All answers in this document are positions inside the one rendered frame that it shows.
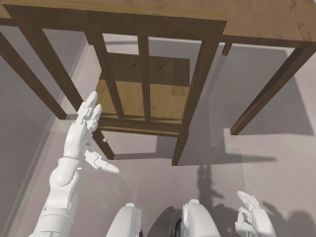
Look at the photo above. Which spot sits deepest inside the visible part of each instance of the left robot hand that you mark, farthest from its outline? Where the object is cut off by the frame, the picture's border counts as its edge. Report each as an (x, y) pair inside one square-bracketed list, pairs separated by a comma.
[(80, 133)]

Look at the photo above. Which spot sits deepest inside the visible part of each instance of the robot right thigh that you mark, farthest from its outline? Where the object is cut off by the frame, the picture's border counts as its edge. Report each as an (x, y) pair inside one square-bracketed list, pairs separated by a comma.
[(197, 219)]

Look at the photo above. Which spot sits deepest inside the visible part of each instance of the robot right shin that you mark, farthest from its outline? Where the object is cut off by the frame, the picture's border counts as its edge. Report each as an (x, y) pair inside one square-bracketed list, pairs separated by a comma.
[(183, 232)]

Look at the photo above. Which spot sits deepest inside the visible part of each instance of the table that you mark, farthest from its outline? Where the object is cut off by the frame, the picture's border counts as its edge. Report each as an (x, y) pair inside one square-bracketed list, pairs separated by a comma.
[(279, 23)]

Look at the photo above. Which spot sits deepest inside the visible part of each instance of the robot left forearm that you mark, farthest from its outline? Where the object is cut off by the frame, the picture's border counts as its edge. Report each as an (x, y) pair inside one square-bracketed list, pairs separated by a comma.
[(59, 211)]

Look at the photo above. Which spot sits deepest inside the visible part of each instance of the chair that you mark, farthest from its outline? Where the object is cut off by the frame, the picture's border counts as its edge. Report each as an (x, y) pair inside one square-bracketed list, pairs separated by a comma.
[(139, 93)]

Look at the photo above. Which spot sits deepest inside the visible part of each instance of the right robot hand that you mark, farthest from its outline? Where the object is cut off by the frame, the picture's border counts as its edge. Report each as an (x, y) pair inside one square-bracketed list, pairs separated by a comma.
[(258, 222)]

